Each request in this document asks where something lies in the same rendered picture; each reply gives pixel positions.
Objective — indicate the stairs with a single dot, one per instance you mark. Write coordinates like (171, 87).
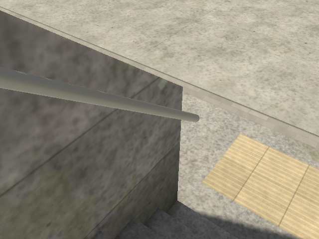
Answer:
(180, 222)

